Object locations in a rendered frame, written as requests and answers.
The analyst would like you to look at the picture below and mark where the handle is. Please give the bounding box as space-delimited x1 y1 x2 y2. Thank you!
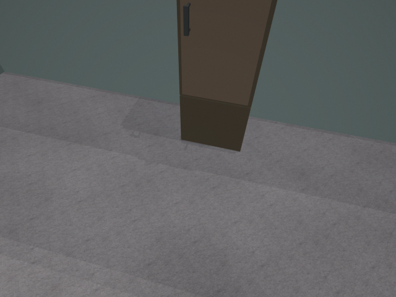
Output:
183 2 191 37

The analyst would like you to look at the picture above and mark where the cupboard door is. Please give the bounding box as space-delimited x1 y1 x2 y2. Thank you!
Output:
180 0 272 105

